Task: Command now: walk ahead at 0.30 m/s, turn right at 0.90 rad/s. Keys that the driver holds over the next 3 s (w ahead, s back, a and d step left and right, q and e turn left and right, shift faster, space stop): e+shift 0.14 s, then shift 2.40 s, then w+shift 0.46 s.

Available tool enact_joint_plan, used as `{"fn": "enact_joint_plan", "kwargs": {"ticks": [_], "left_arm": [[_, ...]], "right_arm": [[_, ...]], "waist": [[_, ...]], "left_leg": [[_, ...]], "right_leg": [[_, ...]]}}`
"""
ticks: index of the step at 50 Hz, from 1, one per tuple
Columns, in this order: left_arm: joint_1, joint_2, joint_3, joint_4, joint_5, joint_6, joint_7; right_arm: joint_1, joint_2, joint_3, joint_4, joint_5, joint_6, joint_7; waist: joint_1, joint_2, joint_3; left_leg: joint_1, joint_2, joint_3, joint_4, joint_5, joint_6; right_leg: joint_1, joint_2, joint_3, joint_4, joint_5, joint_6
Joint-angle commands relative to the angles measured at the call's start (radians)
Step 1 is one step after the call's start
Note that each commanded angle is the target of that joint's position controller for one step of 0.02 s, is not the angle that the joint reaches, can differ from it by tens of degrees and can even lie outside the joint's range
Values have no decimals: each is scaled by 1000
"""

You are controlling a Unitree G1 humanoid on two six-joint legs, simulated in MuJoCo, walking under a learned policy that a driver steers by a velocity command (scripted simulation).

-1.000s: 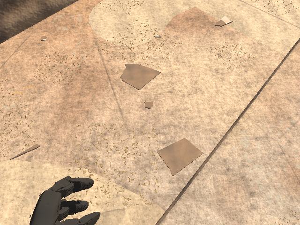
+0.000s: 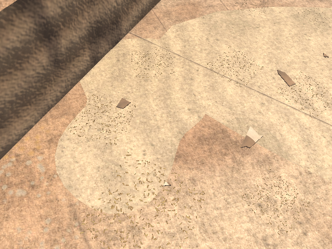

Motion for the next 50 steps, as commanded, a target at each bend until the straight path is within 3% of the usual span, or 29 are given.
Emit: {"fn": "enact_joint_plan", "kwargs": {"ticks": [1,3,5,7,8,10,12,13,14,15,16,17,18,20,22,24,26,28,29,30,31,32,33,34,36,39,44,50], "left_arm": [[-92,132,39,-161,-17,-27,21],[-73,120,39,-147,-21,-14,42],[-61,149,52,-140,-28,22,70],[-70,155,58,-144,-39,56,88],[-75,140,54,-149,-40,66,92],[-65,96,43,-156,-33,74,92],[-96,54,28,-170,-23,66,86],[-88,21,16,-174,-15,59,81],[-34,-39,-5,-175,2,54,77],[62,3,1,-183,-4,45,69],[149,92,19,-162,-12,40,56],[54,156,34,-131,-26,52,60],[-33,161,35,-129,-18,74,71],[-73,87,9,-150,-4,93,72],[-58,22,-16,-148,-3,81,63],[-88,-2,-29,-150,-2,70,59],[-91,23,-23,-137,-9,66,56],[-50,26,-16,-109,-8,65,51],[-39,22,-15,-99,-1,66,47],[-45,40,-14,-108,16,65,46],[-56,106,-1,-118,41,62,49],[-59,58,-11,-99,52,54,42],[-114,5,-31,-115,52,42,38],[-133,-13,-36,-109,48,33,39],[-102,6,-30,-88,33,19,43],[-57,-6,-34,-69,22,15,52],[-22,-13,-30,-51,13,12,57],[7,-27,-25,-29,7,11,56]], "right_arm": [[78,-192,-56,-95,-11,23,-10],[5,-144,-44,-121,-23,35,-22],[-68,-97,-31,-143,-15,45,-27],[-102,-99,-34,-148,4,56,-25],[-108,-108,-38,-143,9,60,-21],[-124,-125,-47,-137,5,61,-14],[-103,-136,-58,-123,-3,50,-7],[-80,-145,-64,-115,-15,43,-6],[-66,-169,-64,-128,-35,45,-11],[1,-180,-65,-128,-69,53,-10],[-34,-233,-85,-130,-43,60,-11],[-57,-175,-78,-149,-29,69,-14],[-71,-131,-58,-157,-25,86,-15],[-108,-138,-45,-148,-12,112,-14],[-99,-143,-51,-132,-16,128,-13],[-47,-147,-58,-110,-8,139,-12],[0,-162,-64,-93,-8,140,-12],[18,-161,-61,-80,-1,141,-14],[49,-152,-58,-67,5,140,-15],[84,-141,-54,-52,4,133,-14],[92,-112,-46,-63,-8,119,-8],[34,-97,-45,-80,-11,105,-3],[5,-110,-50,-80,-16,100,-2],[3,-96,-49,-67,-20,100,0],[31,-98,-52,-49,-27,102,-1],[56,-100,-55,-28,-15,99,0],[57,-87,-53,-4,-15,93,0],[52,-85,-54,12,-9,96,-7]], "waist": [[-90,186,-170],[-78,159,-159],[-55,84,-224],[-40,2,-284],[-31,-29,-297],[-7,-91,-286],[-33,-113,-247],[-34,-73,-251],[-7,95,-282],[29,281,-305],[70,303,-370],[8,205,-335],[-18,108,-280],[5,97,-193],[10,158,-199],[-25,227,-222],[-50,267,-225],[-28,256,-213],[-21,241,-197],[-24,202,-190],[-45,48,-179],[-37,-108,-168],[-43,-104,-115],[-52,-95,-96],[-48,-89,-69],[-47,-32,-38],[-36,38,-65],[-30,61,-113]], "left_leg": [[-239,43,-47,-144,18,-28],[-175,40,-21,-396,63,-44],[-66,-25,20,-622,210,-53],[10,-72,25,-764,347,-50],[26,-76,25,-822,392,-49],[56,-61,4,-913,445,-41],[128,-23,-18,-1064,540,-1],[231,42,-39,-1119,637,43],[398,235,-219,-1087,933,147],[479,428,-483,-1100,1206,340],[493,537,-665,-1107,977,454],[430,441,-579,-1115,722,419],[327,342,-424,-1120,565,338],[139,214,-252,-1165,461,255],[95,122,-123,-1186,425,213],[152,136,-138,-1196,378,239],[199,186,-197,-1195,318,271],[163,195,-207,-1183,231,258],[115,176,-192,-1178,169,227],[43,158,-167,-1155,101,173],[-43,90,-66,-1074,75,106],[40,22,52,-1013,130,57],[112,37,42,-1009,199,39],[160,39,40,-1018,262,35],[203,43,30,-1020,307,36],[201,51,16,-1033,286,57],[209,57,6,-1031,339,61],[240,63,1,-999,441,77]], "right_leg": [[253,-358,557,-237,468,-222],[124,-262,436,-186,577,-159],[75,-180,376,-134,588,-86],[79,-143,373,-92,480,-8],[98,-140,369,-74,403,17],[136,-153,412,-41,244,41],[151,-163,449,39,105,56],[114,-133,419,145,-29,82],[-32,-47,313,382,-435,128],[-174,26,259,583,-681,195],[-252,-53,247,780,-623,240],[-263,-97,224,861,-530,259],[-239,-113,206,882,-444,268],[-142,-117,142,786,-369,275],[-29,-129,43,560,-352,271],[28,-159,33,370,-374,261],[69,-182,49,223,-326,240],[176,-174,33,29,-197,203],[238,-160,22,-58,-158,175],[311,-197,63,-73,-129,142],[324,-321,194,-73,-125,86],[159,-387,283,-172,-265,29],[68,-383,298,-224,-365,34],[41,-344,262,-216,-420,71],[13,-309,227,-208,-431,109],[12,-277,195,-188,-407,127],[67,-254,165,-134,-277,125],[108,-232,131,-86,-142,135]]}}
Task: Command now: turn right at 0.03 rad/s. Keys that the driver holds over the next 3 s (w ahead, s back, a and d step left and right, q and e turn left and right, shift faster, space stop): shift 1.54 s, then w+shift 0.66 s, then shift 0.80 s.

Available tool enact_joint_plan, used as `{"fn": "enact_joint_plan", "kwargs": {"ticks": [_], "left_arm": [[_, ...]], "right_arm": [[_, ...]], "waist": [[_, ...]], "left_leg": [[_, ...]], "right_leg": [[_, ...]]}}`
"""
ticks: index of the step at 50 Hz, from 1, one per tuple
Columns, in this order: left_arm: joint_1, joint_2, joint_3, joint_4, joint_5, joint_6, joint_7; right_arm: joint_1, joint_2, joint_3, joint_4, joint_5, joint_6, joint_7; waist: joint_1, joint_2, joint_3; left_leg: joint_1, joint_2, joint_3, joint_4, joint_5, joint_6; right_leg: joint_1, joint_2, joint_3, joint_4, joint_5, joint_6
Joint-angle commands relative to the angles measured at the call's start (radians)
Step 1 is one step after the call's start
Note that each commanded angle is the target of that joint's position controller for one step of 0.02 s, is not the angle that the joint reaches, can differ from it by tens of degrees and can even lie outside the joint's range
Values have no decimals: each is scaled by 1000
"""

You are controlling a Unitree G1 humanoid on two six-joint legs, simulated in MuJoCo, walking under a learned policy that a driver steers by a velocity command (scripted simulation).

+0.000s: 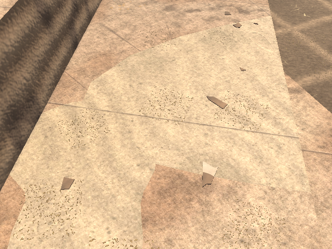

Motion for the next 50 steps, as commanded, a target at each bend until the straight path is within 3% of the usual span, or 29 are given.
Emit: {"fn": "enact_joint_plan", "kwargs": {"ticks": [1,14,27,50], "left_arm": [[19,93,29,-50,-3,-13,3],[57,90,37,3,-6,-14,16],[93,85,38,86,-8,-19,23],[152,66,17,245,-9,-20,19]], "right_arm": [[-22,-91,-22,-57,3,-11,-7],[-53,-81,-23,-4,9,8,-19],[-61,-80,-25,109,12,16,-25],[-33,-78,-11,273,16,26,-31]], "waist": [[5,16,-41],[7,-1,-24],[7,2,4],[6,-4,40]], "left_leg": [[150,43,-47,-28,169,44],[160,38,-45,-12,181,52],[171,32,-39,-41,151,45],[177,20,-22,-85,130,42]], "right_leg": [[-120,-62,65,-122,132,-28],[-118,-55,52,-122,163,-17],[-106,-53,43,-159,139,-15],[-81,-48,21,-205,152,-12]]}}
Over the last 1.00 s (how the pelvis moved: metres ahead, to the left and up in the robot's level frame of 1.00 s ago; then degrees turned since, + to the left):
0.19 0.06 0.01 -20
